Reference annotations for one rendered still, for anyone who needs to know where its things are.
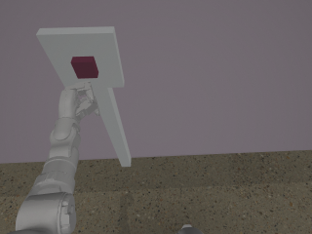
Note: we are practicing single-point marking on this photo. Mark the robot left upper arm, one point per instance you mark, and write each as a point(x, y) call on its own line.
point(51, 213)

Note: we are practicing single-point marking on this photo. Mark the panel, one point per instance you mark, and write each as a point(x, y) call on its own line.
point(61, 44)

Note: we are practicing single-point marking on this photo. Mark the robot left forearm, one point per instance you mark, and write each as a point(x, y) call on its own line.
point(61, 164)

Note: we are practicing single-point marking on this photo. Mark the robot right shin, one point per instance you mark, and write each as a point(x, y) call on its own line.
point(186, 225)

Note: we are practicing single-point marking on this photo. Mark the robot left hand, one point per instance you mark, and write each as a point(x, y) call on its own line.
point(70, 106)

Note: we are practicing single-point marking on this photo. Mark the button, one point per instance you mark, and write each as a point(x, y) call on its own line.
point(85, 67)

